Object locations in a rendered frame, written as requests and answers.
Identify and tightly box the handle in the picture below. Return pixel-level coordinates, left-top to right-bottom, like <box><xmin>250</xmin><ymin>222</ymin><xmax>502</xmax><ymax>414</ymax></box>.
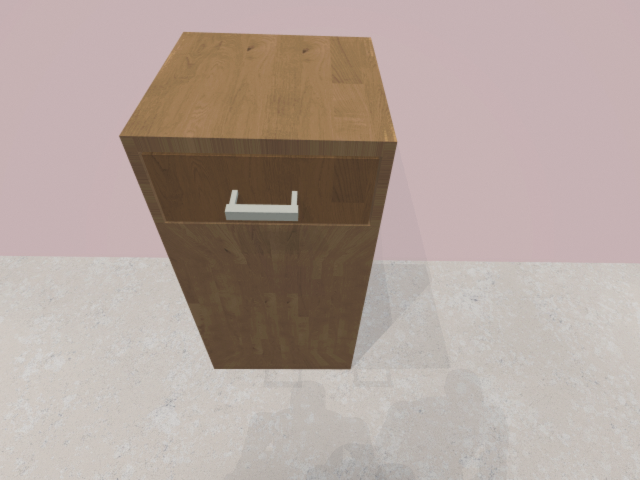
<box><xmin>225</xmin><ymin>190</ymin><xmax>298</xmax><ymax>221</ymax></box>

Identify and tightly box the cabinet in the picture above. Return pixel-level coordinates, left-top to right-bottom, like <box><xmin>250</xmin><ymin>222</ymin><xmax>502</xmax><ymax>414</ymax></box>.
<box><xmin>119</xmin><ymin>32</ymin><xmax>397</xmax><ymax>369</ymax></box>

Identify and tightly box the drawer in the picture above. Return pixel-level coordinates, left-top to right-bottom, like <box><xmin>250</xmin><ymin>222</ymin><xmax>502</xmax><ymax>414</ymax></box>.
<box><xmin>142</xmin><ymin>152</ymin><xmax>379</xmax><ymax>224</ymax></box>

